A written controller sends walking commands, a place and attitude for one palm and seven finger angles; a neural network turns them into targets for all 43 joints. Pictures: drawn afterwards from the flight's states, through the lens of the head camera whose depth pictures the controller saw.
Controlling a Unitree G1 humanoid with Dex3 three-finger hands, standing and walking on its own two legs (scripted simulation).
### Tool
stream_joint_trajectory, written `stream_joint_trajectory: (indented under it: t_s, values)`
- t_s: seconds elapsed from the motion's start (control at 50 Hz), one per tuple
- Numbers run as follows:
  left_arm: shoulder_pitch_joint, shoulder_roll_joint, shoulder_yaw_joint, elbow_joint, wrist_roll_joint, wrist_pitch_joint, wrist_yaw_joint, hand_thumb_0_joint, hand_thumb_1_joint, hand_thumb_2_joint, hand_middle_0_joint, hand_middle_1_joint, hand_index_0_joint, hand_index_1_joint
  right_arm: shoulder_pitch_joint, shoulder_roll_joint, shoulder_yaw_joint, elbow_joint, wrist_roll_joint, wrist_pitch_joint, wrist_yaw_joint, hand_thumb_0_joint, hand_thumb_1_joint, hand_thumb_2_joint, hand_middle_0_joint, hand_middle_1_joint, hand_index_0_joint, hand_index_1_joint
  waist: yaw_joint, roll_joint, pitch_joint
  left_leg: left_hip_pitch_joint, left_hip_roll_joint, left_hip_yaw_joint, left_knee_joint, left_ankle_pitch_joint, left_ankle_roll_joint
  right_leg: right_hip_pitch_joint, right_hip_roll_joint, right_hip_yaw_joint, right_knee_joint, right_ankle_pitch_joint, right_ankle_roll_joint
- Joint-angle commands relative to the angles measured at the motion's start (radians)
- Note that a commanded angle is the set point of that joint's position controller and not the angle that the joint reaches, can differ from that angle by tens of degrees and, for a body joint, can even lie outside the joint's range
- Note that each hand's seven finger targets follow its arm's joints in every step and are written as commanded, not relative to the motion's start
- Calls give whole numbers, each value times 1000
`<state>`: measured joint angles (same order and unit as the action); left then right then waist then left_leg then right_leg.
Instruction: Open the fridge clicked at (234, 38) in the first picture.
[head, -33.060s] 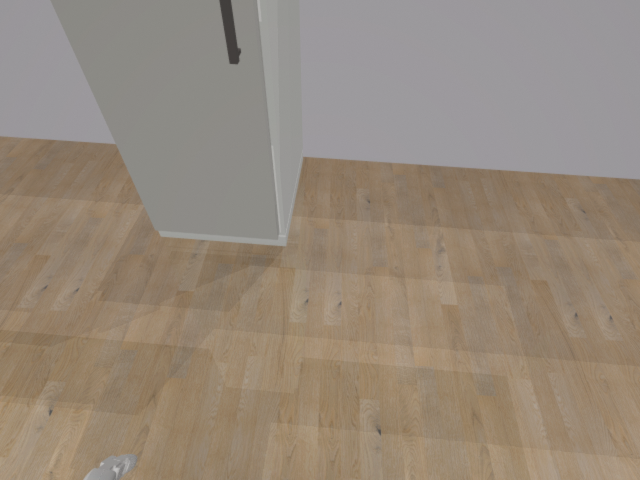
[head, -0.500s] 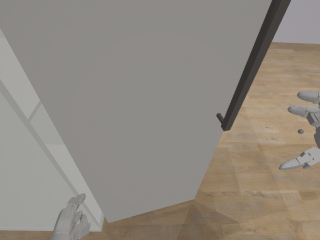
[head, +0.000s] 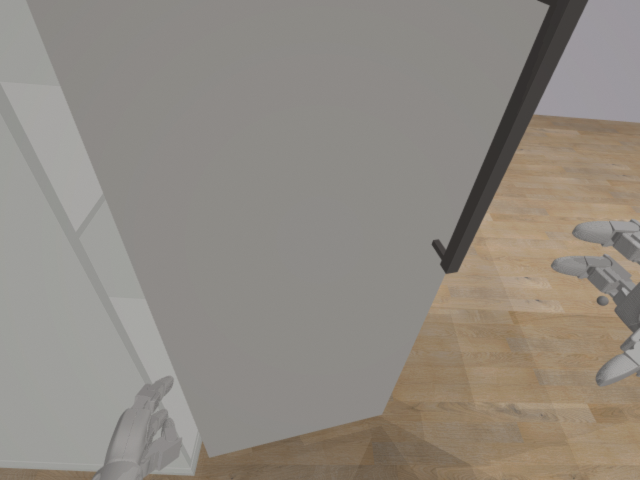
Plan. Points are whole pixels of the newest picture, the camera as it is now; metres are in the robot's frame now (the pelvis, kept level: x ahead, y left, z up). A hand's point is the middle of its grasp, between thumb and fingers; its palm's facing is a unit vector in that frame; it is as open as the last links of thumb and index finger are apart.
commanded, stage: draw the hand back to the body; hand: right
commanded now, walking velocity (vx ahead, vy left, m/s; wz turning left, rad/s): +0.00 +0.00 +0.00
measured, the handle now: (484, 159) +0.44 -0.18 +0.23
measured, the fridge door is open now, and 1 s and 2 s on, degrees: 74 74 74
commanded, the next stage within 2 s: step back with the hand held close in 1.30 s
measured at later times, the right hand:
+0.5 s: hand out of the picture +0.22 -0.30 +0.16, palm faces +0.50 +0.82 -0.28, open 13.0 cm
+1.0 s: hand (631, 378) +0.19 -0.27 +0.16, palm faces +0.48 +0.79 -0.39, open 8.1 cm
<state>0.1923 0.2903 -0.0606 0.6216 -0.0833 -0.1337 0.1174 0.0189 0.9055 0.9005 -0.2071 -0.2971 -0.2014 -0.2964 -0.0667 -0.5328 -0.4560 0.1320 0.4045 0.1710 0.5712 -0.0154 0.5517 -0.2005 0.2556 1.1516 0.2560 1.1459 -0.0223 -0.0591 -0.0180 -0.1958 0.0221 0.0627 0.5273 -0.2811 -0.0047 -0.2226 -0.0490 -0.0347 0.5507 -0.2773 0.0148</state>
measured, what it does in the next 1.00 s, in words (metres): stands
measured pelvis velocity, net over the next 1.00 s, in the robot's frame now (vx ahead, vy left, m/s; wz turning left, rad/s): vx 0.01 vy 0.00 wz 0.01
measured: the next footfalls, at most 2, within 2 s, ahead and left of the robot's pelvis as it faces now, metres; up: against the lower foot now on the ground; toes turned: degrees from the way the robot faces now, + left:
none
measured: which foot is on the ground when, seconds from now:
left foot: down 0.00-1.00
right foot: down 0.00-1.00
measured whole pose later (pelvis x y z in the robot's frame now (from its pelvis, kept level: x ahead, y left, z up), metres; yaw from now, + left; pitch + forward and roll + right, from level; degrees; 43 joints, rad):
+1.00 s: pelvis +0.01 +0.00 +0.01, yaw +1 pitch -7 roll +0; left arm 0.17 0.24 0.01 0.71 0.02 -0.15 0.10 0.02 0.91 0.90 -0.21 -0.30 -0.20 -0.30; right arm 0.47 -0.34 -0.33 -0.36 0.06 -0.06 -0.13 0.01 -0.71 -0.81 0.22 0.41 0.22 0.40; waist -0.08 -0.07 0.05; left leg -0.02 0.01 0.05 0.35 -0.22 0.00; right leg -0.04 -0.06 -0.05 0.39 -0.23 0.02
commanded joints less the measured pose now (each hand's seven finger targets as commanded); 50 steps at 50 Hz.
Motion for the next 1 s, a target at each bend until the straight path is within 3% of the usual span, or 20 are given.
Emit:
stream_joint_trajectory:
  t_s: [0.0,0.1,0.2,0.22,0.24,0.26,0.3,0.34,0.36,0.42,0.54,0.6,0.66,0.72,0.78,0.8,0.9,0.96,0.98]
  values:
    - [-141,119,46,-197,-9,-64,-20,0,900,900,-200,-300,-200,-300,-119,-215,-109,-225,46,-37,-19,0,550,-200,250,1150,250,1150,-38,24,-128,25,-28,-41,-103,179,0,46,50,32,-81,182,-35]
    - [-157,118,43,-198,-3,-80,-12,0,900,900,-200,-300,-200,-300,-148,-199,-84,-377,20,-22,-64,0,550,-200,250,1150,250,1150,-28,-16,-99,0,-43,-20,-125,112,8,79,45,35,-113,153,-34]
    - [-160,114,32,-170,9,-94,7,0,900,900,-200,-300,-200,-300,-164,-215,-103,-425,15,-54,-85,0,369,-287,244,1044,244,1044,-28,-47,-95,16,-52,-8,-146,74,16,104,44,46,-141,131,-32]
    - [-150,85,38,-171,65,-118,-7,0,900,900,-200,-300,-200,-300,-162,-260,-129,-582,-172,-142,-347,0,332,-305,242,1023,242,1023,-55,-60,18,-3,-38,-40,-207,50,27,50,40,33,-153,108,-11]
    - [-155,77,35,-130,77,-129,-6,0,900,900,-200,-300,-200,-300,-14,-66,-26,-486,-184,-164,-457,0,296,-322,241,1001,241,1001,-25,-54,36,3,-34,-13,-201,33,29,51,29,42,-183,53,4]
    - [-156,78,44,-119,78,-129,-7,0,900,900,-200,-300,-200,-300,61,-17,-8,-514,-208,-178,-531,0,260,-340,240,980,240,980,-33,-51,29,26,-33,-12,-198,37,28,62,22,37,-197,30,4]
    - [-157,80,52,-99,84,-125,-12,0,900,900,-200,-300,-200,-300,71,-30,0,-624,-256,-221,-618,0,188,-375,237,938,237,938,-34,-103,-35,68,-31,-13,-192,51,28,91,24,25,-217,28,0]
    - [-148,84,65,-81,92,-125,-13,0,900,900,-200,-300,-200,-300,91,-50,-10,-642,-292,-249,-671,0,115,-410,235,895,235,895,-34,-63,-94,105,-33,-16,-197,73,26,118,22,11,-223,67,-8]
    - [-153,76,67,-78,94,-124,-13,0,900,900,-200,-300,-200,-300,99,-29,9,-650,-306,-260,-686,0,79,-428,234,874,234,874,-35,-57,-100,113,-38,-15,-197,89,27,133,21,8,-227,97,-10]
    - [-157,72,71,-57,96,-111,-9,0,900,900,-200,-300,-200,-300,117,-10,28,-604,-327,-271,-712,0,-30,-480,230,810,230,810,-32,-20,-48,123,-41,-15,-218,106,27,134,22,-3,-238,134,-14]
    - [-171,60,76,-52,101,-90,-9,0,900,900,-200,-300,-200,-300,183,-8,22,-632,-340,-287,-726,0,-248,-585,223,683,223,683,-47,-46,-63,170,-39,-15,-225,174,26,177,25,-11,-242,242,-12]
    - [-171,56,81,-58,101,-80,-17,0,900,900,-200,-300,-200,-300,258,-4,11,-644,-337,-288,-723,0,-356,-637,219,619,219,619,-52,-2,-52,183,-41,-13,-226,206,23,174,24,-14,-238,278,-11]
    - [-169,54,84,-64,101,-71,-21,0,900,900,-200,-300,-200,-300,320,2,3,-651,-335,-288,-718,0,-465,-690,215,555,215,555,-56,-10,-35,191,-37,-14,-223,242,21,165,25,-21,-230,312,-12]
    - [-170,56,93,-69,100,-59,-19,0,900,900,-200,-300,-200,-300,366,-3,-10,-650,-331,-288,-715,0,-574,-743,211,491,211,491,-55,12,-16,183,-35,-17,-230,243,19,161,25,-30,-224,293,-18]
    - [-165,50,94,-74,99,-57,-18,0,900,900,-200,-300,-200,-300,384,0,-6,-684,-334,-295,-716,0,-682,-795,207,427,207,427,-52,-10,-18,170,-33,-20,-233,235,14,171,28,-39,-218,278,-21]
    - [-164,52,95,-76,101,-58,-17,0,900,900,-200,-300,-200,-300,400,-10,-16,-682,-334,-296,-718,0,-719,-813,206,406,206,406,-55,16,-16,172,-33,-19,-232,240,12,166,29,-39,-216,276,-23]
    - [-165,48,97,-81,101,-66,-14,0,900,900,-200,-300,-200,-300,442,-1,-5,-715,-336,-304,-719,0,-900,-900,200,300,200,300,-53,-2,-3,156,-29,-25,-238,233,9,174,31,-47,-204,262,-28]
    - [-161,49,100,-74,102,-71,-9,0,900,900,-200,-300,-200,-300,421,-4,-3,-715,-340,-312,-723,0,-900,-900,200,300,200,300,-47,13,-1,146,-29,-26,-241,230,8,180,32,-49,-199,254,-31]
    - [-165,48,99,-73,101,-73,-8,0,900,900,-200,-300,-200,-300,408,-1,2,-715,-341,-313,-724,0,-900,-900,200,300,200,300,-46,-7,16,135,-28,-28,-247,214,7,180,33,-51,-201,240,-31]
